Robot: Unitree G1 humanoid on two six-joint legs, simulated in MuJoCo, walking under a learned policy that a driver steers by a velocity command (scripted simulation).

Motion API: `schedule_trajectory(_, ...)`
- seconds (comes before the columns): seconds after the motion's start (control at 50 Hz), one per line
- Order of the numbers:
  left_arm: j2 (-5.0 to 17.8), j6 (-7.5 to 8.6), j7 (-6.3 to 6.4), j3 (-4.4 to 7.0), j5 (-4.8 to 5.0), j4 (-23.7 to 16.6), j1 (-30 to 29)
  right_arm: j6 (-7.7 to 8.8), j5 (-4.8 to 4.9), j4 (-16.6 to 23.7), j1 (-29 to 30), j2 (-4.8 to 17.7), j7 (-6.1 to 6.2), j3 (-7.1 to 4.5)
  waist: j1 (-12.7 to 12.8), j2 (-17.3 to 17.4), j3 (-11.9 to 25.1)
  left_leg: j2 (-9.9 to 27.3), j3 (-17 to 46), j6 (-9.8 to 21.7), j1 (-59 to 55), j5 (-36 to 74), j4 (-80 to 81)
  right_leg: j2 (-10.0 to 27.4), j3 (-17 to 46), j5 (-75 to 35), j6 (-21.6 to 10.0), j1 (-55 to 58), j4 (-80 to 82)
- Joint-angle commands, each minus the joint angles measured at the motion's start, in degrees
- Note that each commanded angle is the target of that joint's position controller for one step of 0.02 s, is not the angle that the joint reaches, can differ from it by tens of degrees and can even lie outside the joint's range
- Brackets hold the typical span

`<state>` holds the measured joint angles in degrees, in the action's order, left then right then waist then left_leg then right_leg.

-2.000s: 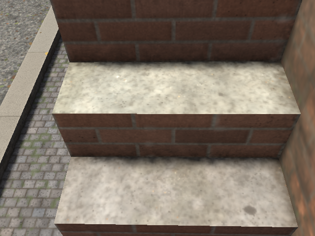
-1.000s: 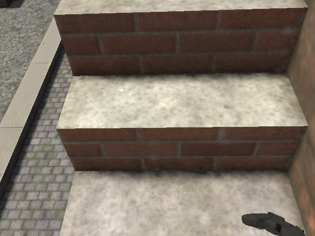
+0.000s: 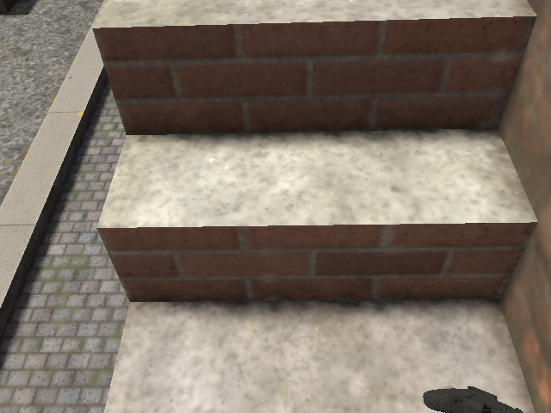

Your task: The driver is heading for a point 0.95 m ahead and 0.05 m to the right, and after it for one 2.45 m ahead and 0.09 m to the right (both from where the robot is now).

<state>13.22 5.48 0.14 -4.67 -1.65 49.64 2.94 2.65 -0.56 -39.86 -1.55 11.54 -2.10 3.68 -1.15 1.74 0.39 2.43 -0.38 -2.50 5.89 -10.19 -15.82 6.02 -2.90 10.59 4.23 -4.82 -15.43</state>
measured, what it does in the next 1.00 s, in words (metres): stands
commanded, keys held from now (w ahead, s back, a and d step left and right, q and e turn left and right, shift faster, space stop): w+shift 1.00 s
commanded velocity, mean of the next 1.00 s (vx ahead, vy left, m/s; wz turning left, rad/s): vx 1.00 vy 0.00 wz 0.00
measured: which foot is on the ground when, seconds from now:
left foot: down 0.00-1.00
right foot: down 0.00-1.00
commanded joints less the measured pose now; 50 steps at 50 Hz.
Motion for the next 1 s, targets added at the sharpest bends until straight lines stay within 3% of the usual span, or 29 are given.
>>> schedule_trajectory(0.02, 6.2, 0.85, 0.18, 1.36, -0.05, -4.0, -4.4, 0.95, -0.07, 5.2, 6.7, 3.9, 0.14, -1.06, 0.0, -1.1, 5.7, 5.3, 4.3, 2.4, -3.9, 16.5, 0.7, 4.7, 3.1, -13.6, -6.4, 0.1, 1.5)
schedule_trajectory(1.0, 5.8, 1.02, 0.15, 1.77, 0.02, -2.5, -3.5, 0.72, 0.12, 3.5, 6.2, 3.8, 0.43, -1.12, 0.2, -1.0, 5.9, 5.5, 3.7, 2.0, -4.5, 15.9, 1.9, 4.6, 3.5, -13.3, -6.0, 0.3, 2.4)
Keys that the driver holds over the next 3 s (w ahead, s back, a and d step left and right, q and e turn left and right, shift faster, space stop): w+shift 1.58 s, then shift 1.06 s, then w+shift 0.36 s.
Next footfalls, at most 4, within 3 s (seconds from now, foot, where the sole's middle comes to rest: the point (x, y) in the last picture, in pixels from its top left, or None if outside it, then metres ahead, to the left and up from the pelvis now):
none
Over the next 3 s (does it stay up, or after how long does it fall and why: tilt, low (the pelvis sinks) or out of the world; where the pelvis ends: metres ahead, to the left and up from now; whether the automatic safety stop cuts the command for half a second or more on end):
stays up -0.02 0.01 0.00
